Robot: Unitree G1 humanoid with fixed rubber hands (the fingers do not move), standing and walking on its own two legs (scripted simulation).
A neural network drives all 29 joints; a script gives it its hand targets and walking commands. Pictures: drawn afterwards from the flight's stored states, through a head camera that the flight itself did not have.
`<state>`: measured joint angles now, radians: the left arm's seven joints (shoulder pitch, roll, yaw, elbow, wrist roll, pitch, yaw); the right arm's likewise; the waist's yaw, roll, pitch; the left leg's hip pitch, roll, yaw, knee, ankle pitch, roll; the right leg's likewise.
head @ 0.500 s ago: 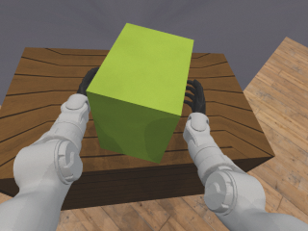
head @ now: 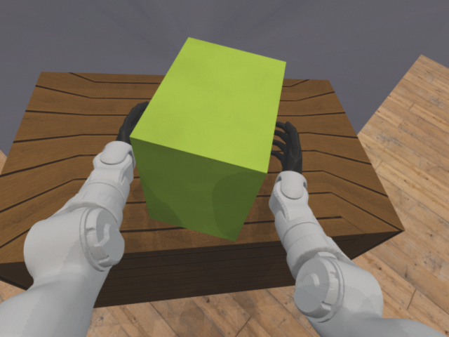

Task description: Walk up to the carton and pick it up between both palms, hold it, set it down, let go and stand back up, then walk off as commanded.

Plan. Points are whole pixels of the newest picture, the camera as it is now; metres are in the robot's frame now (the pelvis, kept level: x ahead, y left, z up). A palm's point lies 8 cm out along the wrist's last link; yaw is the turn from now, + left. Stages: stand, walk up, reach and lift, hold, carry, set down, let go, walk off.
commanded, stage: reach and lift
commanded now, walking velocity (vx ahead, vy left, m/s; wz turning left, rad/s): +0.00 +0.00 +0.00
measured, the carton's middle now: (213, 145) +0.49 -0.04 +0.01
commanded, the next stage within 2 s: none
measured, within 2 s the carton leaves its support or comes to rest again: leaves its support in 1.14 s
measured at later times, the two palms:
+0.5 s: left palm (129, 143) +0.48 +0.12 +0.05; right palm (289, 168) +0.39 -0.17 +0.06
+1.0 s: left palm (127, 158) +0.44 +0.12 +0.06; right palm (290, 179) +0.36 -0.16 +0.06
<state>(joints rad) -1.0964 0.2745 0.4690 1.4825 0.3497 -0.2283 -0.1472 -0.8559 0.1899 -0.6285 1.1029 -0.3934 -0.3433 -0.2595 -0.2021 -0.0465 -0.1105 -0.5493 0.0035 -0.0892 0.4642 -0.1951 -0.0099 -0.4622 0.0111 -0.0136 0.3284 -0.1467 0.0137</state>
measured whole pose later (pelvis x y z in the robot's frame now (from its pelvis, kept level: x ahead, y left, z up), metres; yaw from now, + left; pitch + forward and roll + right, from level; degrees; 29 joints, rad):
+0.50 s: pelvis +0.00 +0.00 +0.00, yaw +0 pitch +16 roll -2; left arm -1.09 0.26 0.47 1.46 0.35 -0.23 -0.15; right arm -0.84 0.19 -0.63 1.10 -0.36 -0.37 -0.26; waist -0.19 -0.05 -0.11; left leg -0.55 0.00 -0.09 0.46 -0.19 -0.01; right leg -0.46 0.01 -0.01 0.33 -0.15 0.01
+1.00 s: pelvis -0.01 +0.00 +0.00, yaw +0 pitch +14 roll -3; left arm -0.99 0.20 0.33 1.37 0.32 -0.23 -0.08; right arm -0.79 0.19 -0.63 1.10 -0.27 -0.37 -0.26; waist -0.15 -0.04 -0.12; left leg -0.51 0.01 -0.09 0.46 -0.18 -0.01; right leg -0.42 0.02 -0.02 0.30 -0.12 0.01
